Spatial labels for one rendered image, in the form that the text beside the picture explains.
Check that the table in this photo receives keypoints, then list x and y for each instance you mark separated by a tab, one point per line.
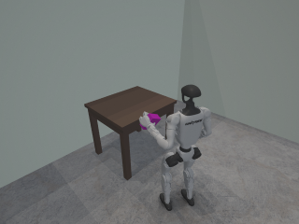
121	112

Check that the sponge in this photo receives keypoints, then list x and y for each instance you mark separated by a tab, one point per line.
153	118

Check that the right robot forearm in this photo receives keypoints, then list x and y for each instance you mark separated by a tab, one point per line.
202	136

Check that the robot right upper arm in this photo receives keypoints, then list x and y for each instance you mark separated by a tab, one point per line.
206	131

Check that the left robot forearm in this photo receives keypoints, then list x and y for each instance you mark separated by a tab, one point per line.
157	136

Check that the robot left shin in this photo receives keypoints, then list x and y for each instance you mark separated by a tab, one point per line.
166	187

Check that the right robot thigh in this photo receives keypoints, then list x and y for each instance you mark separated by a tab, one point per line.
187	172

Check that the left robot hand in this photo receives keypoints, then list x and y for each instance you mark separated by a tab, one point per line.
145	120

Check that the robot left upper arm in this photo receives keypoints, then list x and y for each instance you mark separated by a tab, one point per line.
171	124

